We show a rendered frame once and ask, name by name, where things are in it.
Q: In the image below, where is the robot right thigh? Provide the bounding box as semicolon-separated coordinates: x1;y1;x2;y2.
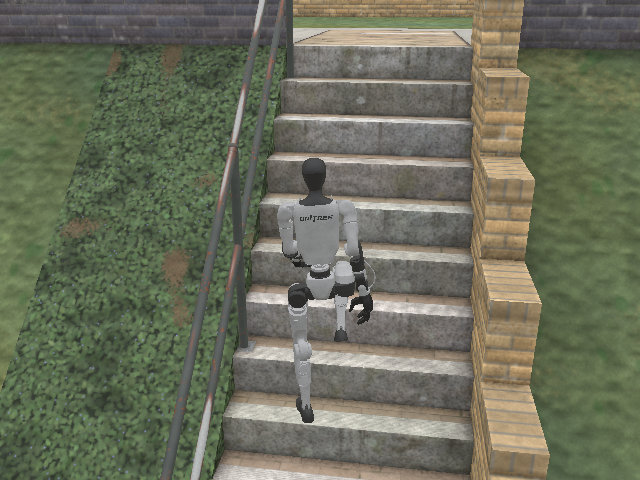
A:
332;261;355;297

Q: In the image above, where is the robot left upper arm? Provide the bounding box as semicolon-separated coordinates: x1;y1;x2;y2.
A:
277;202;298;255

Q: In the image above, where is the left robot forearm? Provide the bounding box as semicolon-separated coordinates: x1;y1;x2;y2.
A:
282;242;301;262

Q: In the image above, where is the robot right upper arm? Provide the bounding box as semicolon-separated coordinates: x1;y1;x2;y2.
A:
336;200;360;257

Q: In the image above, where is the robot right hand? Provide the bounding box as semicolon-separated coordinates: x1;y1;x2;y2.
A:
349;293;373;325

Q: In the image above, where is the right robot forearm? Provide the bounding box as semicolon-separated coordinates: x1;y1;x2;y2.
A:
350;241;370;296

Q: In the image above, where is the robot left hand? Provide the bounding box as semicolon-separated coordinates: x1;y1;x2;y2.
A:
292;256;312;268

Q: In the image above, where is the humanoid robot head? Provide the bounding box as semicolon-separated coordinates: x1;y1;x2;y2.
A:
299;158;333;206

